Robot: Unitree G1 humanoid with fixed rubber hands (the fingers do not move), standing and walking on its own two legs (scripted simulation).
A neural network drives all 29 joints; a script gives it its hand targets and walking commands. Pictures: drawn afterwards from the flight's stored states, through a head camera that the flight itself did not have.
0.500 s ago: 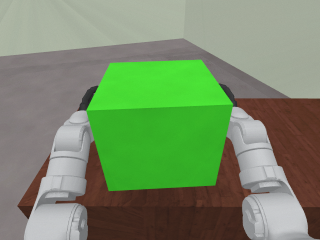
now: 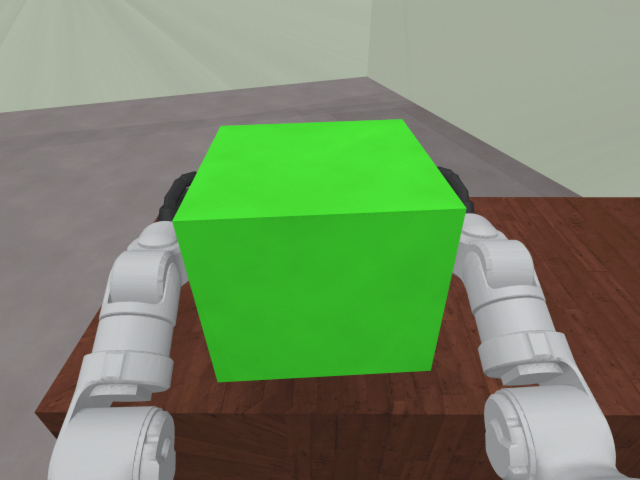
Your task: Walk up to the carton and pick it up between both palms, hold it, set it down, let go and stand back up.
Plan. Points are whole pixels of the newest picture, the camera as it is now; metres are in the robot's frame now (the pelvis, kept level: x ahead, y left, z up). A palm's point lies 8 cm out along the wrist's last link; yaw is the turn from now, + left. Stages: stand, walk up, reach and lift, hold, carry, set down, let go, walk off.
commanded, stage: hold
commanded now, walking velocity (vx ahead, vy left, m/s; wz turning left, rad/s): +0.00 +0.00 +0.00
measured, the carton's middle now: (318, 239) +0.40 +0.01 +0.18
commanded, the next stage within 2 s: none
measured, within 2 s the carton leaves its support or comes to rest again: neither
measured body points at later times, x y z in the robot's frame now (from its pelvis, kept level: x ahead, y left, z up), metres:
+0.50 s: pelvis +0.00 +0.00 +0.00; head -0.05 -0.01 +0.45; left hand +0.39 +0.18 +0.21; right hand +0.40 -0.16 +0.21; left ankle +0.01 +0.13 -0.74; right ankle +0.07 -0.10 -0.74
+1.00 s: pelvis +0.00 +0.00 +0.00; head -0.05 -0.01 +0.45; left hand +0.39 +0.18 +0.21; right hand +0.40 -0.16 +0.21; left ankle +0.01 +0.13 -0.74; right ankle +0.07 -0.10 -0.74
